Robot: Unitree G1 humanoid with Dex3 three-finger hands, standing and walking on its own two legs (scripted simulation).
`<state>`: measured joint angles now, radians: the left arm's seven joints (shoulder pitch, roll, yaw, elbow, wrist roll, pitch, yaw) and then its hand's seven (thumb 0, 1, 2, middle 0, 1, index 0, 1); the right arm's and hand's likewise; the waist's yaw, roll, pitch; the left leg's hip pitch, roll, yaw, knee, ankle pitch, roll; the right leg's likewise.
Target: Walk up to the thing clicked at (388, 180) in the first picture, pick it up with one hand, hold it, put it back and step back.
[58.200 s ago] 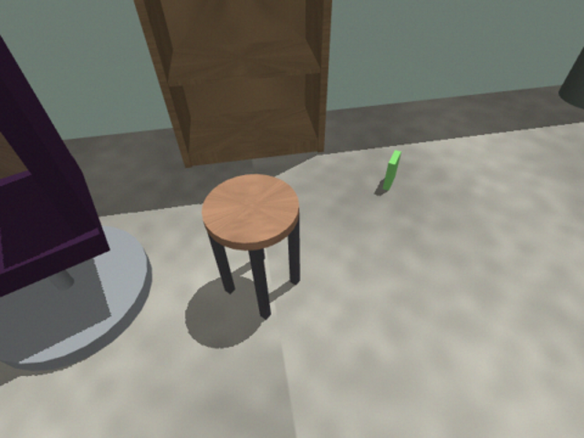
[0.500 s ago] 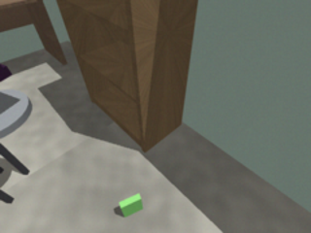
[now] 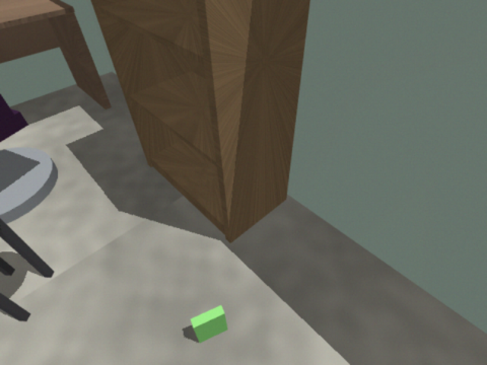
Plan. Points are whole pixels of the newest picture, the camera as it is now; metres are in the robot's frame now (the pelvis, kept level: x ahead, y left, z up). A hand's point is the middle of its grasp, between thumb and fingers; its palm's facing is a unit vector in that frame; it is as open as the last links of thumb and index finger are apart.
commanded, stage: stand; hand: left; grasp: from the side
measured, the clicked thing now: (210, 324) +0.42 +0.18 -0.69
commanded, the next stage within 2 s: step back in 1.26 s
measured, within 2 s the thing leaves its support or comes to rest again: neither
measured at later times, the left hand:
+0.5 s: hand out of the picture +0.08 +0.25 -0.16, palm faces -0.04 -0.94 -0.34, open 7.3 cm
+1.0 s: hand out of the picture +0.11 +0.24 -0.15, palm faces -0.03 -0.94 -0.34, open 7.3 cm
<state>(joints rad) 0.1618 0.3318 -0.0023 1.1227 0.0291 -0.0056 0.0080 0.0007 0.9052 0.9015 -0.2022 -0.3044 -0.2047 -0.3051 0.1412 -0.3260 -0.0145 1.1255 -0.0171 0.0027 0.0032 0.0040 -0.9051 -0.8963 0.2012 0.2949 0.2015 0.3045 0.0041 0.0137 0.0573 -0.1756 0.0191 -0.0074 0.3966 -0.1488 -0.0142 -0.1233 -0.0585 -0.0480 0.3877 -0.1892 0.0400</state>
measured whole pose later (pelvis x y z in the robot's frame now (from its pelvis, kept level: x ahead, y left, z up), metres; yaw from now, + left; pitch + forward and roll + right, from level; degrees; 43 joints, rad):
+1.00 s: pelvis +0.03 +0.00 +0.00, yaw +0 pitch -2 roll +0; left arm 0.11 0.33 0.01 1.14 0.02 -0.01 0.00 0.00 0.91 0.90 -0.20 -0.30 -0.20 -0.30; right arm 0.10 -0.34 0.00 1.15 -0.01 -0.01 0.00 0.00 -0.91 -0.90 0.20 0.29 0.20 0.30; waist 0.00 0.01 0.05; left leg -0.13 0.02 0.00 0.33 -0.16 -0.02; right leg -0.08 -0.06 -0.05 0.32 -0.20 0.04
